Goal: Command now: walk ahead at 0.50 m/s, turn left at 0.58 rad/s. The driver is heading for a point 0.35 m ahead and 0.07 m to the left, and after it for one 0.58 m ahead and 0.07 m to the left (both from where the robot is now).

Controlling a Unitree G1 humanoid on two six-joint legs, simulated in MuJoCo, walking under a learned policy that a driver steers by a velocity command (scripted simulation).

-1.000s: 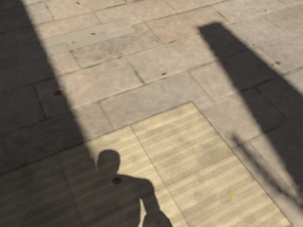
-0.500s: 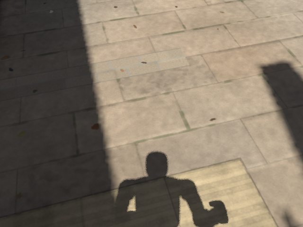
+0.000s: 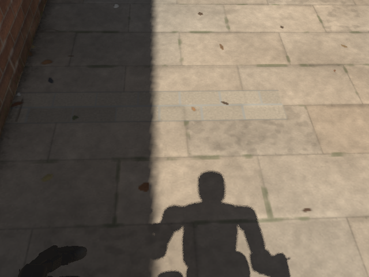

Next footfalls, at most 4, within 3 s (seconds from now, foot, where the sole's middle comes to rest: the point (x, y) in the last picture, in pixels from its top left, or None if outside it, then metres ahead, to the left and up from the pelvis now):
0.16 right None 0.27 -0.15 -0.78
0.64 left None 0.36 0.13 -0.78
1.04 right None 0.44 -0.10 -0.78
1.66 right None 0.40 -0.16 -0.78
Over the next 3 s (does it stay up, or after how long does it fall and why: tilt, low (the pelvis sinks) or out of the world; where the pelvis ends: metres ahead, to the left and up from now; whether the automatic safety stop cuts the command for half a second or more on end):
stays up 0.35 -0.06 0.00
